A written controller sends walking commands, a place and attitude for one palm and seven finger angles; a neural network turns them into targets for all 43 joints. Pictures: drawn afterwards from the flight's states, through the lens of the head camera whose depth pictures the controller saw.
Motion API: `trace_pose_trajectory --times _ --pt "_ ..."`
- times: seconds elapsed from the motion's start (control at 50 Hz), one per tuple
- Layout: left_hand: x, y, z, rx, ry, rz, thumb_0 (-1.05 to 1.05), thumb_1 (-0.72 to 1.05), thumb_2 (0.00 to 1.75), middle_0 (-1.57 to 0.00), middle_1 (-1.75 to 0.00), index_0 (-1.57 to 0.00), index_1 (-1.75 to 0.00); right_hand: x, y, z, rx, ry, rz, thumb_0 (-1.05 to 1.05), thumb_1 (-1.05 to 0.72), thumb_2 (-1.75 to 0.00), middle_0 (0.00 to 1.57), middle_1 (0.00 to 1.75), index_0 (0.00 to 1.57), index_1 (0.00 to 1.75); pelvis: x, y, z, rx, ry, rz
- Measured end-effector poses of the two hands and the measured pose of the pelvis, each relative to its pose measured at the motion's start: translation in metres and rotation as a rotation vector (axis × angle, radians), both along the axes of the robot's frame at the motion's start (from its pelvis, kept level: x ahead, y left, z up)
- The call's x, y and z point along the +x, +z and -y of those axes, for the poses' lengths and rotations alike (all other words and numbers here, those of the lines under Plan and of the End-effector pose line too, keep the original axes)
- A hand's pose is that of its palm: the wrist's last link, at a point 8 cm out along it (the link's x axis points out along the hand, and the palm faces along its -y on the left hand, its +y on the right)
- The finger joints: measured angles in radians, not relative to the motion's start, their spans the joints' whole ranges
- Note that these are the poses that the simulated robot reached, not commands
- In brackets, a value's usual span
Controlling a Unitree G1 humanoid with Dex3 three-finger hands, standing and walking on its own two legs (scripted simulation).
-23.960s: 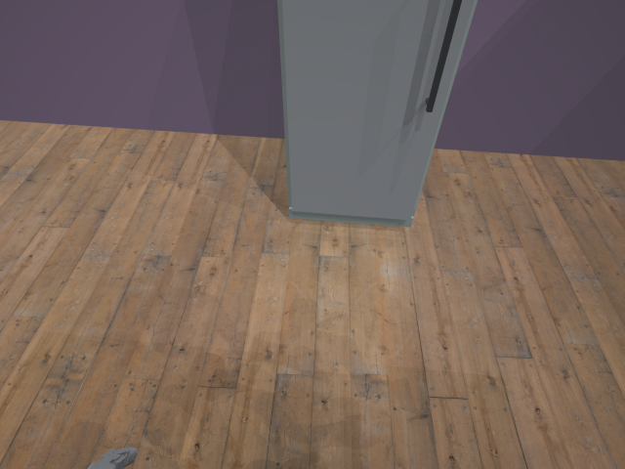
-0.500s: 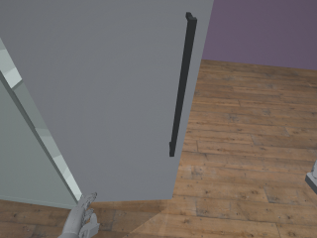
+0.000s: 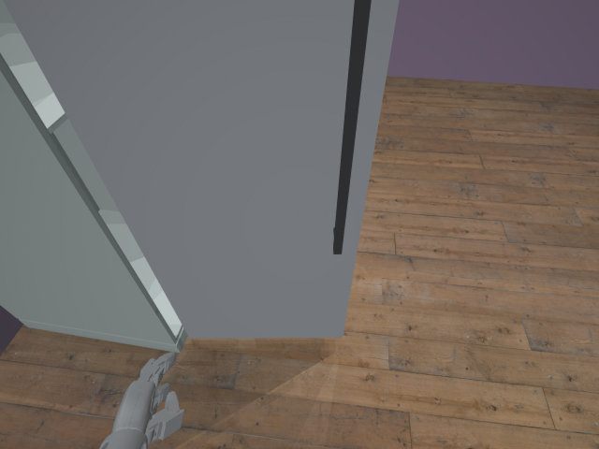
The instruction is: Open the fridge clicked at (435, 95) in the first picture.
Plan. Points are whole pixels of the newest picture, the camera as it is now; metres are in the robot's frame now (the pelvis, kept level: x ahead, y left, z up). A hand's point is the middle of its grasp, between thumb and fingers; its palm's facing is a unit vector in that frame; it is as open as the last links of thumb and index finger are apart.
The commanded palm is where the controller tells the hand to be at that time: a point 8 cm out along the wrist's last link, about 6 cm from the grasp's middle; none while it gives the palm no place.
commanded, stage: step back with the hand held close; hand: right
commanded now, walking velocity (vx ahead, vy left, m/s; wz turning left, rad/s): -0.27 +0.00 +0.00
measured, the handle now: (345, 148) +0.54 -0.05 +0.12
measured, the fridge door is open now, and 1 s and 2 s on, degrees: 80 80 80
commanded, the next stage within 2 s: stop stepping back and stand still in 0.78 s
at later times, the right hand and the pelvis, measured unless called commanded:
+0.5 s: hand out of the picture +0.15 -0.28 +0.16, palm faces +0.44 +0.80 -0.41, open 7.4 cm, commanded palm +0.08 -0.32 +0.19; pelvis -0.05 -0.01 -0.01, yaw -2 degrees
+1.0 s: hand out of the picture +0.10 -0.25 +0.18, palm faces +0.27 +0.85 -0.44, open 7.4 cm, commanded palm +0.04 -0.30 +0.19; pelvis -0.12 -0.01 +0.00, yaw +4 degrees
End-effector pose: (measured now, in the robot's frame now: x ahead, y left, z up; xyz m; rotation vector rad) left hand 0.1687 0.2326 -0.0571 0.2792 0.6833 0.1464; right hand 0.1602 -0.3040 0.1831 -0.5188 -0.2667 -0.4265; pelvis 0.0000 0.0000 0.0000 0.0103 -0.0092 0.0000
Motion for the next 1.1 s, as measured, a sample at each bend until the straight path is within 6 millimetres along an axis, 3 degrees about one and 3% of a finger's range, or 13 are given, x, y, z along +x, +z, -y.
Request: trace_pose_trajectory --times 0.1,0.2,0.32,0.52,0.66,0.74,0.82,0.88,0.94,1.04,1.1 --pt "-0.020 -0.003 0.000 0.019 -0.006 -0.022 0.02 0.90 0.89 -0.21 -0.30 -0.20 -0.30 -0.012 -0.006 -0.002 0.004 0.021 0.021 0.01 -0.89 -0.90 0.21 0.30 0.21 0.30 -0.012 -0.004 0.001 0.011 -0.009 -0.004" --pt "-0.036 -0.006 0.001 0.033 -0.014 -0.041 0.02 0.90 0.89 -0.21 -0.30 -0.20 -0.30 -0.024 0.002 0.000 -0.050 0.026 0.069 0.02 -0.89 -0.90 0.21 0.30 0.21 0.30 -0.019 -0.005 -0.001 0.020 -0.051 -0.001" --pt "-0.038 -0.010 0.000 0.020 -0.036 -0.031 0.02 0.90 0.89 -0.21 -0.30 -0.20 -0.30 -0.041 0.011 0.003 -0.099 0.000 0.103 0.01 -0.89 -0.90 0.21 0.30 0.21 0.30 -0.027 -0.008 -0.004 0.020 -0.043 -0.004" --pt "-0.049 0.000 0.011 0.058 -0.025 -0.011 0.02 0.90 0.89 -0.21 -0.30 -0.20 -0.30 -0.051 -0.007 0.012 -0.044 0.073 0.082 0.01 -0.88 -0.90 0.21 0.30 0.21 0.30 -0.054 -0.010 0.013 0.033 -0.041 -0.012" --pt "-0.069 0.014 0.032 0.021 -0.043 -0.022 0.02 0.90 0.89 -0.20 -0.30 -0.20 -0.30 -0.073 0.020 0.027 -0.058 0.030 0.134 0.02 -0.88 -0.90 0.21 0.30 0.21 0.30 -0.066 0.010 0.013 0.087 -0.028 -0.064" --pt "-0.077 0.017 0.037 -0.002 -0.064 -0.007 0.02 0.90 0.89 -0.21 -0.30 -0.20 -0.30 -0.080 0.025 0.019 -0.012 0.046 0.148 0.01 -0.89 -0.90 0.21 0.30 0.21 0.30 -0.076 0.015 0.011 0.082 0.006 -0.104" --pt "-0.088 0.008 0.031 -0.019 -0.068 0.016 0.02 0.90 0.89 -0.21 -0.30 -0.20 -0.30 -0.080 0.018 -0.001 -0.023 0.119 0.128 0.01 -0.89 -0.90 0.20 0.30 0.21 0.30 -0.103 0.006 0.005 0.035 0.057 -0.111" --pt "-0.107 0.002 0.022 -0.014 -0.020 0.004 0.01 0.90 0.89 -0.21 -0.30 -0.20 -0.30 -0.080 0.014 -0.015 -0.035 0.201 0.096 0.01 -0.89 -0.90 0.21 0.30 0.21 0.30 -0.120 0.003 0.006 0.052 0.086 -0.084" --pt "-0.134 0.004 0.011 -0.003 0.058 0.005 0.02 0.90 0.89 -0.21 -0.30 -0.20 -0.30 -0.086 0.015 -0.020 -0.054 0.262 0.089 0.01 -0.89 -0.90 0.21 0.30 0.21 0.30 -0.122 0.001 0.007 0.042 0.093 -0.054" --pt "-0.175 0.008 -0.009 0.038 0.154 0.009 0.02 0.90 0.89 -0.21 -0.30 -0.20 -0.30 -0.103 0.011 -0.005 -0.051 0.232 0.062 0.01 -0.88 -0.90 0.22 0.30 0.22 0.30 -0.128 -0.001 0.010 0.040 0.050 -0.019" --pt "-0.194 0.010 -0.015 0.055 0.146 -0.014 0.02 0.90 0.89 -0.20 -0.30 -0.20 -0.30 -0.123 0.009 0.010 -0.042 0.150 0.015 0.01 -0.88 -0.89 0.22 0.30 0.22 0.30 -0.140 0.005 0.010 0.045 0.005 -0.027"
